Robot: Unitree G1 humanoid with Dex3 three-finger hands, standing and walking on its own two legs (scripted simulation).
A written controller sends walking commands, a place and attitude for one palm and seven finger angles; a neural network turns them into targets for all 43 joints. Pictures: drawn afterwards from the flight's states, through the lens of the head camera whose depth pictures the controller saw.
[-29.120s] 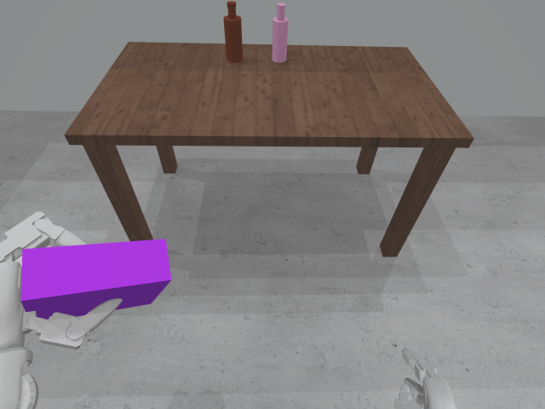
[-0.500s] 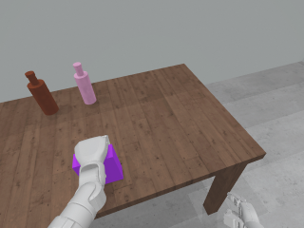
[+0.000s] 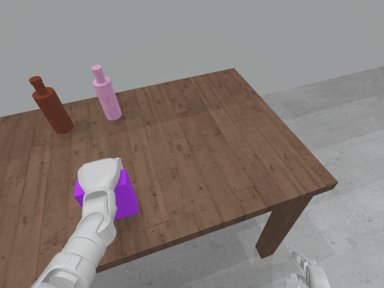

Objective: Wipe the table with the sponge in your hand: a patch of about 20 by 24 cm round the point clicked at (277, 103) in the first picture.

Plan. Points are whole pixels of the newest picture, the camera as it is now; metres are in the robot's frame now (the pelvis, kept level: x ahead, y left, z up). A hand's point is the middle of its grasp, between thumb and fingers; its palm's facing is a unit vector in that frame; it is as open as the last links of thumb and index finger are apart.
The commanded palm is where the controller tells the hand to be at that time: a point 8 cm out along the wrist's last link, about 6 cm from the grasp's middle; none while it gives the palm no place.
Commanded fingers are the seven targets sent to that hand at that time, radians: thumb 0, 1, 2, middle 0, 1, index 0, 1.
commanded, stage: wipe forward along the middle lane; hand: left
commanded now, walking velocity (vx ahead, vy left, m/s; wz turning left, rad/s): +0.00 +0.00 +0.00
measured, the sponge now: (112, 202) +0.32 +0.24 -0.05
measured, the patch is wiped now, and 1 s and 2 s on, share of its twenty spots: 1.00 1.00 1.00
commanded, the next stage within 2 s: slide back across to the first lane in 1.28 s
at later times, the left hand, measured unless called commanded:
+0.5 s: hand (109, 170) +0.38 +0.26 +0.00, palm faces -0.10 +0.00 -0.99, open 9.1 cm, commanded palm +0.36 +0.25 +0.03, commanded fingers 0.00 0.10 1.30 -1.20 -1.60 -1.20 -1.60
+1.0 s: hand (107, 153) +0.43 +0.28 +0.00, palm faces -0.12 +0.01 -0.99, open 9.1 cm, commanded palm +0.42 +0.27 +0.03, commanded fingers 0.00 0.10 1.30 -1.20 -1.60 -1.20 -1.60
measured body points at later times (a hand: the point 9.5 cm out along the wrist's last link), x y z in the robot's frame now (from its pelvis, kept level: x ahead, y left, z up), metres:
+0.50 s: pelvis -0.02 +0.00 -0.01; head +0.02 -0.01 +0.44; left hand +0.38 +0.25 +0.06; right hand +0.09 -0.26 -0.14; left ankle +0.02 +0.14 -0.73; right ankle +0.02 -0.12 -0.73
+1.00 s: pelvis -0.01 +0.01 -0.02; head +0.06 +0.01 +0.43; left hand +0.43 +0.28 +0.06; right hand +0.06 -0.26 -0.15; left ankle +0.02 +0.14 -0.73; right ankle +0.02 -0.12 -0.73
